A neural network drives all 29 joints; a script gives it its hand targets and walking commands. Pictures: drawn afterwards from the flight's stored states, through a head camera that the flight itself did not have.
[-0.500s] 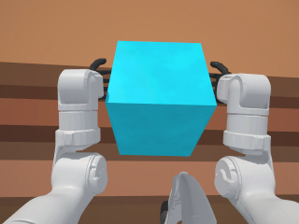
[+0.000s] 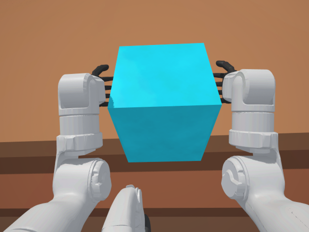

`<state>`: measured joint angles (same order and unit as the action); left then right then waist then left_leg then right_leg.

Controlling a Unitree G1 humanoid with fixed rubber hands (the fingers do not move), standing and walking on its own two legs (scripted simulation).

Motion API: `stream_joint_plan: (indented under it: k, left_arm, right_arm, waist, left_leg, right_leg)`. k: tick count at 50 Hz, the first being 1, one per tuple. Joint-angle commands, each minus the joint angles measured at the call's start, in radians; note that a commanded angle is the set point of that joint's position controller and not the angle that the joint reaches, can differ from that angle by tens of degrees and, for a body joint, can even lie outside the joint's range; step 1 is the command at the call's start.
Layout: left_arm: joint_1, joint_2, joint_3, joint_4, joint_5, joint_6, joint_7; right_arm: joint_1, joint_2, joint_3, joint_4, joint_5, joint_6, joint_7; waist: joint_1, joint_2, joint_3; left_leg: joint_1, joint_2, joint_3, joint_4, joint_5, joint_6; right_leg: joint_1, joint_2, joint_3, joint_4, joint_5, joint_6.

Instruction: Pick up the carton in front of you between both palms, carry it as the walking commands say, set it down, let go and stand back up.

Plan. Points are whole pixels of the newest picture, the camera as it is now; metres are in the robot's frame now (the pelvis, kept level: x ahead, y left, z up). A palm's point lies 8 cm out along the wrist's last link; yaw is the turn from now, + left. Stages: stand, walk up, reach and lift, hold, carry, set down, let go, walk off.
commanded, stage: carry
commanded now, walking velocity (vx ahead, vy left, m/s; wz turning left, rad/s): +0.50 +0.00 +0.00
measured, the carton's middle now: (162, 107) +0.40 +0.00 +0.11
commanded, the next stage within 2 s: none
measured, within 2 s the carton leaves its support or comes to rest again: neither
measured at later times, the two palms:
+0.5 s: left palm out of the picture +0.68 +0.16 +0.36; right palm out of the picture +0.68 -0.14 +0.37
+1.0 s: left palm out of the picture +1.00 +0.19 +0.53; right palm out of the picture +0.99 -0.11 +0.52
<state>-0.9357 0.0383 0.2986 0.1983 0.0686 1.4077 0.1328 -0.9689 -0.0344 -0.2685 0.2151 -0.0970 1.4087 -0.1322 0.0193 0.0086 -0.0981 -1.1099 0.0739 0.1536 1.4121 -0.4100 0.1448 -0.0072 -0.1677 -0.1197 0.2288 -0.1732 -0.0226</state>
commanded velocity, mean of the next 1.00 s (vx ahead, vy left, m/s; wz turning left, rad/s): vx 0.50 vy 0.00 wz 0.00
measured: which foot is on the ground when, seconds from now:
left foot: down 0.00-0.52, up 0.54-0.96, down 0.98-1.00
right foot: down 0.00-0.04, up 0.06-0.44, down 0.46-1.00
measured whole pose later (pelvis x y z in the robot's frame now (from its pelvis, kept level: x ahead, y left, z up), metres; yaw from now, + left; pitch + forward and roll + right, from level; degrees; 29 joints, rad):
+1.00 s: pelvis +0.62 +0.07 +0.33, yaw +0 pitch +4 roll +4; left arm -0.97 0.03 0.32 0.26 0.12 1.42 0.13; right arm -1.00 -0.03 -0.25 0.28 -0.11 1.41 -0.17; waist -0.05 0.02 -0.07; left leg -0.94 0.02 0.19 1.15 -0.29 0.14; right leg -0.04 -0.21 -0.10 0.45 -0.11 -0.03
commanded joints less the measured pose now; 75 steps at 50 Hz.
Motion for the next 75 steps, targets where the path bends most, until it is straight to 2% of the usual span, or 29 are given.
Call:
stream_joint_plan:
  k: [1, 2, 3, 4, 8, 11, 14, 18, 20, 21, 24, 26, 27, 28, 30, 33, 36, 38, 42, 44, 48, 49, 50, 51, 52, 55, 60, 72, 75]
  left_arm:
    - [-0.788, -1.059, -0.435, -0.043, -0.420, -0.009, -0.276]
    - [-0.733, -1.041, -0.428, -0.044, -0.372, -0.020, -0.264]
    - [-0.655, -1.053, -0.398, -0.019, -0.338, -0.031, -0.255]
    - [-0.632, -0.980, -0.368, -0.022, -0.289, -0.045, -0.244]
    - [-0.777, -1.002, -0.438, -0.176, -0.300, -0.058, -0.208]
    - [-0.760, -0.988, -0.493, -0.232, -0.310, -0.061, -0.184]
    - [-0.694, -0.985, -0.535, -0.201, -0.324, -0.036, -0.178]
    - [-0.661, -0.957, -0.543, -0.099, -0.324, -0.008, -0.180]
    - [-0.713, -0.981, -0.543, -0.066, -0.348, 0.003, -0.177]
    - [-0.715, -1.008, -0.550, -0.041, -0.365, 0.006, -0.176]
    - [-0.739, -1.114, -0.560, -0.028, -0.438, 0.000, -0.181]
    - [-0.817, -1.201, -0.599, -0.074, -0.496, -0.020, -0.194]
    - [-0.795, -1.197, -0.592, -0.082, -0.504, -0.040, -0.208]
    - [-0.827, -1.253, -0.608, -0.098, -0.550, -0.051, -0.221]
    - [-0.930, -1.290, -0.615, -0.194, -0.594, -0.079, -0.242]
    - [-0.964, -1.303, -0.626, -0.234, -0.639, -0.082, -0.264]
    - [-0.919, -1.267, -0.610, -0.204, -0.609, -0.061, -0.262]
    - [-0.844, -1.213, -0.575, -0.144, -0.564, -0.041, -0.256]
    - [-0.807, -1.115, -0.509, -0.076, -0.508, -0.020, -0.270]
    - [-0.818, -1.111, -0.482, -0.059, -0.503, -0.007, -0.280]
    - [-0.794, -1.074, -0.411, -0.003, -0.431, 0.005, -0.285]
    - [-0.780, -1.074, -0.392, 0.009, -0.411, 0.000, -0.282]
    - [-0.742, -1.066, -0.374, 0.019, -0.379, -0.011, -0.275]
    - [-0.699, -1.073, -0.344, 0.027, -0.348, -0.025, -0.272]
    - [-0.734, -1.027, -0.341, 0.005, -0.315, -0.036, -0.258]
    - [-0.863, -1.050, -0.387, -0.157, -0.334, -0.047, -0.228]
    - [-0.873, -1.045, -0.475, -0.248, -0.378, -0.046, -0.199]
    - [-0.791, -1.159, -0.432, 0.098, -0.445, 0.009, -0.261]
    - [-0.777, -1.160, -0.365, 0.195, -0.439, -0.012, -0.274]
  right_arm:
    - [-0.737, 1.119, 0.515, -0.054, 0.463, -0.026, 0.177]
    - [-0.737, 1.172, 0.541, -0.078, 0.512, -0.030, 0.190]
    - [-0.733, 1.190, 0.556, -0.093, 0.537, -0.050, 0.206]
    - [-0.780, 1.233, 0.569, -0.115, 0.581, -0.066, 0.223]
    - [-0.964, 1.290, 0.627, -0.302, 0.657, -0.097, 0.261]
    - [-0.887, 1.257, 0.614, -0.283, 0.635, -0.083, 0.261]
    - [-0.761, 1.167, 0.572, -0.231, 0.571, -0.054, 0.247]
    - [-0.726, 1.073, 0.532, -0.169, 0.525, -0.027, 0.255]
    - [-0.751, 1.043, 0.497, -0.149, 0.519, -0.012, 0.266]
    - [-0.775, 1.042, 0.475, -0.132, 0.505, -0.002, 0.268]
    - [-0.731, 1.033, 0.416, -0.065, 0.449, 0.008, 0.271]
    - [-0.717, 1.036, 0.401, -0.075, 0.419, -0.007, 0.266]
    - [-0.692, 1.041, 0.386, -0.074, 0.390, -0.021, 0.261]
    - [-0.652, 1.000, 0.347, -0.040, 0.356, -0.030, 0.253]
    - [-0.723, 1.004, 0.341, -0.132, 0.328, -0.044, 0.238]
    - [-0.789, 0.943, 0.366, -0.212, 0.320, -0.058, 0.202]
    - [-0.751, 0.917, 0.410, -0.223, 0.310, -0.058, 0.180]
    - [-0.728, 0.944, 0.439, -0.174, 0.328, -0.036, 0.179]
    - [-0.697, 0.935, 0.434, -0.062, 0.326, -0.013, 0.176]
    - [-0.697, 0.961, 0.441, -0.020, 0.340, -0.001, 0.171]
    - [-0.706, 1.095, 0.453, 0.035, 0.436, -0.002, 0.177]
    - [-0.724, 1.141, 0.463, 0.021, 0.465, -0.008, 0.187]
    - [-0.742, 1.190, 0.468, 0.008, 0.503, -0.018, 0.202]
    - [-0.774, 1.200, 0.491, -0.020, 0.526, -0.039, 0.218]
    - [-0.811, 1.262, 0.496, -0.025, 0.570, -0.044, 0.236]
    - [-0.916, 1.315, 0.535, -0.165, 0.612, -0.069, 0.259]
    - [-0.774, 1.303, 0.507, -0.114, 0.575, -0.047, 0.256]
    - [-0.667, 1.106, 0.365, 0.069, 0.417, -0.016, 0.261]
    - [-0.667, 1.090, 0.310, 0.138, 0.394, -0.032, 0.262]
  waist:
    - [-0.260, -0.205, -0.592]
    - [-0.246, -0.150, -0.590]
    - [-0.136, 0.232, -0.674]
    - [-0.150, 0.127, -0.809]
    - [-0.052, 0.061, -0.448]
    - [-0.078, -0.023, -0.395]
    - [-0.168, 0.090, -0.393]
    - [-0.106, -0.001, -0.230]
    - [-0.067, 0.093, -0.155]
    - [-0.019, 0.177, -0.209]
    - [0.142, 0.355, -0.498]
    - [0.207, 0.169, -0.646]
    - [0.116, -0.107, -0.691]
    - [0.141, -0.169, -0.783]
    - [0.110, -0.047, -0.624]
    - [0.051, -0.013, -0.431]
    - [0.064, 0.041, -0.390]
    - [0.151, -0.119, -0.374]
    - [0.113, -0.063, -0.214]
    - [0.038, -0.157, -0.189]
    - [-0.154, -0.405, -0.468]
    - [-0.215, -0.332, -0.528]
    - [-0.193, -0.208, -0.565]
    - [-0.133, 0.279, -0.703]
    - [-0.114, 0.170, -0.751]
    - [-0.064, 0.087, -0.510]
    - [-0.075, -0.016, -0.449]
    - [-0.098, 0.171, -0.290]
    - [-0.036, 0.165, -0.334]
  left_leg:
    - [0.912, -0.211, 0.138, -0.554, 0.298, 0.000]
    - [1.047, -0.191, -0.053, -0.815, 0.357, -0.024]
    - [1.363, 0.218, -0.738, -0.876, 1.113, 0.199]
    - [1.336, 0.230, -0.879, -0.863, 1.076, 0.277]
    - [1.125, 0.156, -0.629, -0.913, 0.140, 0.096]
    - [1.144, 0.186, -0.523, -0.973, 0.228, 0.108]
    - [1.445, 0.279, -0.557, -1.016, 0.500, 0.189]
    - [1.361, 0.176, -0.361, -1.143, 0.185, 0.054]
    - [0.963, 0.115, -0.181, -1.405, 0.401, 0.075]
    - [0.811, 0.044, -0.004, -1.357, 0.760, 0.057]
    - [1.067, 0.106, 0.057, -0.910, 1.875, 0.032]
    - [1.048, 0.034, -0.010, -0.380, 1.559, -0.052]
    - [0.626, -0.156, -0.120, 0.093, 0.343, -0.156]
    - [0.450, -0.233, -0.318, 0.558, 0.208, -0.147]
    - [0.205, -0.155, -0.358, 0.629, 0.140, -0.065]
    - [0.126, -0.057, -0.327, 0.469, 0.170, -0.018]
    - [0.068, -0.040, -0.162, 0.330, 0.131, -0.016]
    - [-0.286, -0.040, -0.174, 0.720, -0.136, 0.001]
    - [-0.451, 0.040, -0.130, 0.511, -0.218, -0.019]
    - [0.107, 0.061, 0.012, 0.077, -0.058, -0.017]
    - [0.714, -0.173, 0.179, -0.312, 0.116, 0.013]
    - [0.858, -0.209, 0.120, -0.546, 0.121, -0.007]
    - [1.048, -0.085, -0.306, -0.781, 0.000, 0.022]
    - [1.209, 0.253, -0.980, -1.016, 0.243, 0.205]
    - [1.201, 0.218, -0.950, -0.948, 0.298, 0.213]
    - [1.041, 0.174, -0.687, -0.868, 0.208, 0.100]
    - [1.097, 0.191, -0.486, -0.913, 0.303, 0.100]
    - [1.247, 0.079, -0.133, -0.989, 0.735, 0.015]
    - [1.196, 0.074, -0.048, -0.798, 0.982, -0.076]
  right_leg:
    - [-0.052, 0.052, -0.105, 0.650, 1.491, -0.087]
    - [-0.175, 0.085, -0.016, 0.848, 0.992, -0.068]
    - [-0.596, 0.295, 0.122, 1.434, -0.030, 0.049]
    - [-0.639, 0.303, 0.354, 1.739, -0.036, 0.009]
    - [-0.929, 0.153, 0.280, 1.656, -0.029, -0.096]
    - [-0.991, 0.122, 0.179, 1.480, -0.117, -0.101]
    - [-1.431, 0.133, 0.139, 1.945, -0.353, -0.135]
    - [-1.534, 0.060, 0.067, 1.732, -0.368, -0.109]
    - [-1.071, 0.061, -0.073, 1.349, -0.272, -0.113]
    - [-0.748, 0.109, -0.121, 1.164, -0.174, -0.128]
    - [-0.421, 0.252, -0.215, 0.924, -0.017, -0.148]
    - [-0.094, 0.287, -0.028, 0.403, 0.139, -0.146]
    - [0.203, -0.045, 0.554, 0.334, 0.844, -0.341]
    - [0.303, -0.153, 0.815, 0.327, 0.976, -0.457]
    - [0.218, -0.102, 0.775, 0.334, 0.300, -0.372]
    - [0.072, -0.093, 0.572, 0.264, -0.105, -0.230]
    - [0.096, -0.120, 0.445, 0.195, 0.185, -0.260]
    - [0.293, -0.210, 0.534, 0.152, 0.268, -0.333]
    - [0.269, -0.125, 0.352, 0.011, -0.049, -0.194]
    - [-0.154, -0.029, 0.114, -0.237, 0.072, -0.193]
    - [-0.028, -0.022, -0.068, 0.260, 1.484, -0.124]
    - [-0.016, 0.007, -0.078, 0.554, 1.382, -0.086]
    - [-0.270, 0.093, 0.028, 0.858, 0.818, -0.041]
    - [-0.519, 0.290, 0.153, 1.395, -0.038, 0.026]
    - [-0.593, 0.270, 0.365, 1.630, -0.037, -0.016]
    - [-0.790, 0.155, 0.290, 1.602, -0.058, -0.087]
    - [-0.881, 0.108, 0.166, 1.250, -0.265, -0.090]
    - [-0.726, 0.169, -0.052, 0.396, 0.138, -0.044]
    - [-0.376, 0.227, -0.100, 0.194, 0.195, -0.056]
